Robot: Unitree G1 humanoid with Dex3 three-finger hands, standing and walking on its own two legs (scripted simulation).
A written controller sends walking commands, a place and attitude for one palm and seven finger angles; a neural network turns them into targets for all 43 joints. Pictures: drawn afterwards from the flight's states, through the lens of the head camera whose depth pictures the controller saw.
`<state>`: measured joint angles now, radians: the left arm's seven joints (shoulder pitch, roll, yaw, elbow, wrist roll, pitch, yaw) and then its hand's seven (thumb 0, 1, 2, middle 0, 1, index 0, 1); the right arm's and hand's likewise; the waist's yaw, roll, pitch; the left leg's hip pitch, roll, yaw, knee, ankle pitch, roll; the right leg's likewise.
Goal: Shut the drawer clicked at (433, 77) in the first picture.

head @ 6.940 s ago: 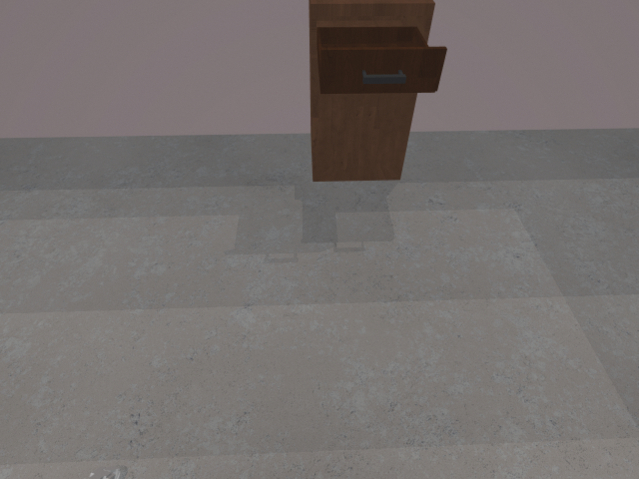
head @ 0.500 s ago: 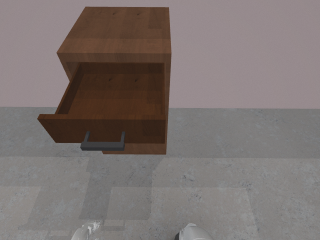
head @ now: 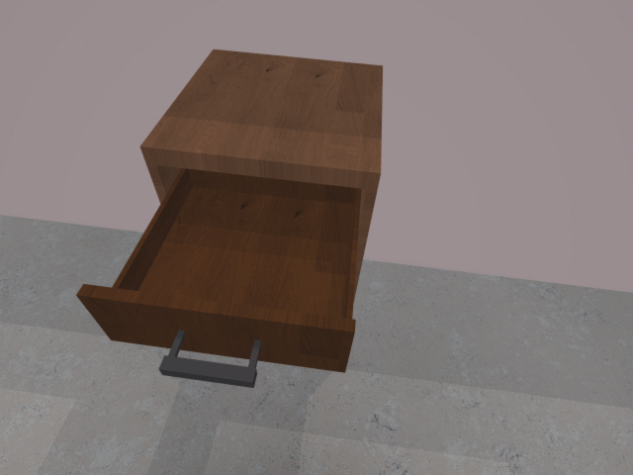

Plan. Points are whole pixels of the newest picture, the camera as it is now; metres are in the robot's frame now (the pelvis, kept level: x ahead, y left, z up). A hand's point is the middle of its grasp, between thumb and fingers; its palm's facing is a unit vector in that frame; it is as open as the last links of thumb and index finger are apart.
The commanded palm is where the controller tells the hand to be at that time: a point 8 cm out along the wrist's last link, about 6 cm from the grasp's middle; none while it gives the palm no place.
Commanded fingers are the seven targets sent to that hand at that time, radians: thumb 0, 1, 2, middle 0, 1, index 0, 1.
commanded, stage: come to a stop and stand still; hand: left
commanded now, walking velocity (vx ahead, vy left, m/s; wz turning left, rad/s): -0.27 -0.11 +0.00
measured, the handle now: (213, 357) +0.28 +0.19 -0.07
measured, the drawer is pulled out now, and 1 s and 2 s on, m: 0.30 0.30 0.30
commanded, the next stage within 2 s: look again from close up in 1.18 s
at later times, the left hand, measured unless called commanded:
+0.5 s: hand out of the picture -0.01 +0.12 -0.14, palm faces +0.02 -0.96 -0.28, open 7.4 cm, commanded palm none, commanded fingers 0.00 0.90 0.90 -0.20 -0.30 -0.20 -0.30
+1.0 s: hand out of the picture -0.08 +0.15 -0.17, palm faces +0.06 -0.98 -0.19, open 7.4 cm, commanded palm none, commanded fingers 0.00 0.90 0.90 -0.20 -0.30 -0.20 -0.30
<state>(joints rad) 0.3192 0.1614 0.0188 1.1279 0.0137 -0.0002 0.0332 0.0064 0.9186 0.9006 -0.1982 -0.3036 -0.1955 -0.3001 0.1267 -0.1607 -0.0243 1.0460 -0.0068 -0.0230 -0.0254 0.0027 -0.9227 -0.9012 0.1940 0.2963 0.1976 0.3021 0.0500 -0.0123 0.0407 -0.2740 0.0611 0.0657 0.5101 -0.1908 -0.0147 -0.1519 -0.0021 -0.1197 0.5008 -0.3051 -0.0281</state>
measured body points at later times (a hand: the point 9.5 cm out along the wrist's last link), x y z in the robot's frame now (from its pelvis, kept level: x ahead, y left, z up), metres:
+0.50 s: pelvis -0.03 -0.07 +0.01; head -0.03 -0.11 +0.46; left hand -0.01 +0.17 -0.12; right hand -0.02 -0.31 -0.16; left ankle -0.04 +0.10 -0.68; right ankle -0.04 -0.14 -0.74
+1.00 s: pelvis -0.07 -0.02 +0.01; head -0.07 -0.03 +0.46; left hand -0.08 +0.20 -0.15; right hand -0.04 -0.25 -0.15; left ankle -0.09 +0.11 -0.73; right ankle -0.04 -0.14 -0.73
